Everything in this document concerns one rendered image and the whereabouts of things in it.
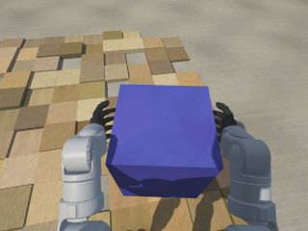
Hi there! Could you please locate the left robot upper arm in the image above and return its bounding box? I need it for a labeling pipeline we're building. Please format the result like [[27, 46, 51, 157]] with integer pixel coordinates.
[[62, 220, 111, 231]]

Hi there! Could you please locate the robot left forearm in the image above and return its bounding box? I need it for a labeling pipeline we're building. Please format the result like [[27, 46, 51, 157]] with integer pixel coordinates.
[[57, 123, 108, 231]]

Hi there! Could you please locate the robot right hand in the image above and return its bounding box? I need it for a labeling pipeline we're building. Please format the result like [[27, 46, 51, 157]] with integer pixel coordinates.
[[213, 102, 237, 142]]

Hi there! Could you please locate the carton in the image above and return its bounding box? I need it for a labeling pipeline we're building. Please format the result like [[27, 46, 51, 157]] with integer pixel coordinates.
[[105, 84, 224, 198]]

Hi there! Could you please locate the robot right forearm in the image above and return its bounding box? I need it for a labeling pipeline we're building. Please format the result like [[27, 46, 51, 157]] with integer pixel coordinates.
[[220, 125, 279, 231]]

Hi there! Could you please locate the robot left hand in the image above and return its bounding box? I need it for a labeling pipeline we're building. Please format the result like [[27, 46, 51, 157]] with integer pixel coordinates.
[[90, 100, 116, 140]]

